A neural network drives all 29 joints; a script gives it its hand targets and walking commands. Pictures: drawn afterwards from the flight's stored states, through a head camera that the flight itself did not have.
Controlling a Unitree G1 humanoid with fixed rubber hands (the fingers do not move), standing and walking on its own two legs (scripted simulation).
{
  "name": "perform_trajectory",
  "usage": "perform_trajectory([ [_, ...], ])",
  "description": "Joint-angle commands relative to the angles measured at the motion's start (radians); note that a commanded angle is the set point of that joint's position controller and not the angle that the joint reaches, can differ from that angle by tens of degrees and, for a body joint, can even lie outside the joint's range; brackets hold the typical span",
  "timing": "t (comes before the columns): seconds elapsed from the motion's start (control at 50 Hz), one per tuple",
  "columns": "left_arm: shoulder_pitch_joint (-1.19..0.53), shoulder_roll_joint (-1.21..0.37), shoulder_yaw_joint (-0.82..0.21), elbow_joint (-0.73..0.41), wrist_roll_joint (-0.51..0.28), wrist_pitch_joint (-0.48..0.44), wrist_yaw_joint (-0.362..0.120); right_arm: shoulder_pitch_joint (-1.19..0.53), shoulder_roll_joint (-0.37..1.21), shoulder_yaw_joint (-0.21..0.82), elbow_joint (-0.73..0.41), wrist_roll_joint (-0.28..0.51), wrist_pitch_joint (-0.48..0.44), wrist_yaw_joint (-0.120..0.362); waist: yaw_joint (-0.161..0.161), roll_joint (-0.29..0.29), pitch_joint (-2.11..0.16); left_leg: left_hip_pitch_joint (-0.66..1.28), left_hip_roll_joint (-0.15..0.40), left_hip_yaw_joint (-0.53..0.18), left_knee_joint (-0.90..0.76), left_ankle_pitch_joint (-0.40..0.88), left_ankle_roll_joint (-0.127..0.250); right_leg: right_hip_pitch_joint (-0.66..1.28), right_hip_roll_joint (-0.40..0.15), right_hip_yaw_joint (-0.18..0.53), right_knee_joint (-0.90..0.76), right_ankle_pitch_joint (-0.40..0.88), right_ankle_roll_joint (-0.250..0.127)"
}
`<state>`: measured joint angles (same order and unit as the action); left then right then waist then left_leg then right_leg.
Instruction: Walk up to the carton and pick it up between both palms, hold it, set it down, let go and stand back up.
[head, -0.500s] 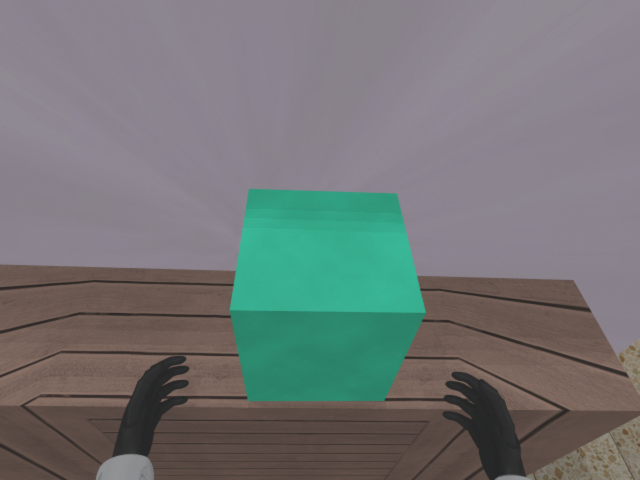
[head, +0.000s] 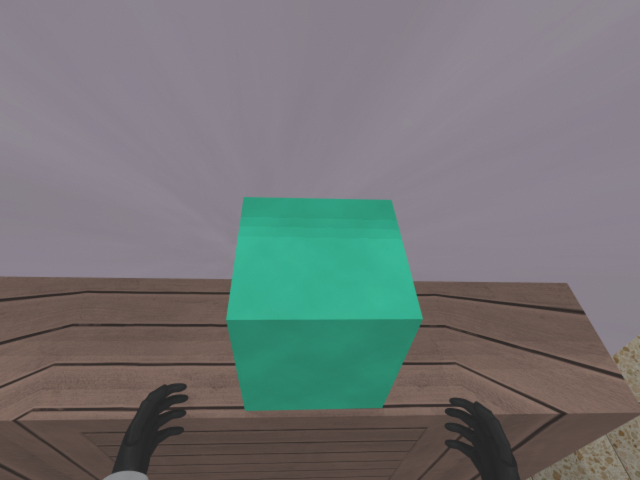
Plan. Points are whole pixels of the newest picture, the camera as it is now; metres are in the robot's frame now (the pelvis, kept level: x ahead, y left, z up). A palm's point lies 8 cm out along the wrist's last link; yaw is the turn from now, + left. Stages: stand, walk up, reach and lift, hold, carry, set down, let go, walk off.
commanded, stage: set down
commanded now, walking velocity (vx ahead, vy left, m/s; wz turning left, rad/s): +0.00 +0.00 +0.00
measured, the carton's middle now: (316, 307) +0.36 +0.04 +0.00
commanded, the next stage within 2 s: let go in 0.74 s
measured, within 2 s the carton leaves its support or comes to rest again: neither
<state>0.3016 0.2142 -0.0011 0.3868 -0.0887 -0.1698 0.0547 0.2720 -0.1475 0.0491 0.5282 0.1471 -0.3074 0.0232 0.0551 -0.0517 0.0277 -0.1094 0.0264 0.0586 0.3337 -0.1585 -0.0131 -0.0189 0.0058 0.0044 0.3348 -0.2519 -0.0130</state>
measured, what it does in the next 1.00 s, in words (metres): stands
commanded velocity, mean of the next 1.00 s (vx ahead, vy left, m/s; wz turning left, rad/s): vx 0.00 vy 0.00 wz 0.00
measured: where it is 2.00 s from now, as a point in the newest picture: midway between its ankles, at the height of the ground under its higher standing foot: outside the picture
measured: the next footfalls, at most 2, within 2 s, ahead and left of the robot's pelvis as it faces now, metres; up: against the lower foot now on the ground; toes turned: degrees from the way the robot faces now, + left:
none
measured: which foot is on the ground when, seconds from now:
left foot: down 0.00-1.00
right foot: down 0.00-1.00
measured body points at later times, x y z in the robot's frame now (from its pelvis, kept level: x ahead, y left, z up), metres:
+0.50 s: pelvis +0.00 +0.00 +0.00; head +0.00 +0.00 +0.45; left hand +0.17 +0.23 -0.06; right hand +0.18 -0.20 -0.07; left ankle +0.02 +0.13 -0.75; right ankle -0.04 -0.11 -0.75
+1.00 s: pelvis -0.01 -0.01 +0.00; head -0.02 -0.03 +0.45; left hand +0.17 +0.23 -0.06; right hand +0.18 -0.23 -0.09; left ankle +0.02 +0.13 -0.75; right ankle -0.04 -0.11 -0.75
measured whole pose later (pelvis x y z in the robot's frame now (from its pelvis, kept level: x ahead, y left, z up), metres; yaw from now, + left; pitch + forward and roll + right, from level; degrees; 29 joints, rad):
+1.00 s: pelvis -0.01 -0.01 +0.00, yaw +2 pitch -5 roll +1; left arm 0.17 0.22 0.02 0.49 -0.03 0.09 -0.04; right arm 0.14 -0.20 -0.03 0.72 -0.04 -0.15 -0.01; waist 0.02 0.02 0.06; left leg -0.11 0.03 0.03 0.36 -0.16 -0.03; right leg -0.01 0.01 -0.03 0.38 -0.27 -0.03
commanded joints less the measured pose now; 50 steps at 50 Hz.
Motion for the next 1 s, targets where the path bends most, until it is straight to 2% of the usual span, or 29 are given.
perform_trajectory([
  [0.0, -0.032, 0.061, 0.034, -0.079, 0.021, 0.001, -0.005, -0.041, -0.108, -0.04, -0.069, -0.016, -0.017, 0.004, -0.01, 0.066, -0.026, 0.251, -0.019, -0.017, 0.013, 0.309, -0.024, -0.263, 0.01, 0.004, -0.136, 0.071, -0.035],
  [0.08, -0.045, 0.071, 0.048, -0.078, 0.025, 0.031, -0.022, -0.052, -0.105, -0.034, -0.076, -0.035, -0.003, -0.006, -0.001, 0.048, -0.021, 0.241, -0.027, -0.005, 0.009, 0.291, -0.017, -0.258, 0.003, 0.005, -0.138, 0.083, -0.018],
  [0.26, -0.08, 0.087, 0.054, -0.052, 0.041, 0.086, -0.04, -0.065, -0.093, -0.034, -0.056, -0.068, 0.032, -0.018, -0.015, 0.045, -0.022, 0.246, -0.031, 0.004, 0.005, 0.244, -0.009, -0.269, -0.013, 0.007, -0.138, 0.106, 0.002],
  [0.34, -0.087, 0.094, 0.059, -0.017, 0.044, 0.117, -0.057, -0.078, -0.094, -0.04, -0.03, -0.086, 0.044, -0.027, -0.019, 0.027, -0.016, 0.248, -0.033, 0.003, 0.006, 0.228, -0.003, -0.277, -0.011, 0.0, -0.139, 0.106, 0.01],
  [0.54, -0.114, 0.097, 0.057, 0.053, 0.062, 0.197, -0.088, -0.124, -0.097, -0.056, 0.037, -0.123, 0.081, -0.048, -0.032, -0.007, 0.009, 0.241, -0.031, -0.001, 0.011, 0.192, 0.004, -0.277, 0.001, -0.024, -0.137, 0.084, 0.019],
  [0.7, -0.153, 0.092, 0.048, 0.109, 0.079, 0.27, -0.103, -0.168, -0.091, -0.065, 0.075, -0.15, 0.125, -0.063, -0.043, -0.024, 0.047, 0.214, -0.028, 0.0, 0.012, 0.115, 0.01, -0.278, 0.0, -0.035, -0.129, 0.045, 0.023],
  [0.84, -0.19, 0.069, 0.004, 0.102, 0.077, 0.308, -0.086, -0.22, -0.133, -0.118, 0.104, -0.189, 0.124, -0.035, -0.069, -0.038, 0.041, 0.208, -0.008, -0.01, 0.023, 0.061, 0.013, -0.314, 0.012, -0.06, -0.101, 0.004, 0.017],
  [0.9, -0.183, 0.072, 0.011, 0.114, 0.07, 0.303, -0.088, -0.214, -0.135, -0.106, 0.101, -0.184, 0.126, -0.03, -0.066, -0.066, 0.033, 0.207, -0.016, -0.007, 0.029, 0.083, 0.018, -0.296, 0.005, -0.047, -0.102, 0.05, 0.027],
  [0.98, -0.201, 0.053, 0.003, 0.147, 0.066, 0.313, -0.105, -0.198, -0.132, -0.089, 0.085, -0.181, 0.146, -0.045, -0.059, -0.076, 0.056, 0.203, -0.034, 0.006, 0.016, 0.037, 0.018, -0.288, -0.007, -0.033, -0.108, 0.047, 0.043],
])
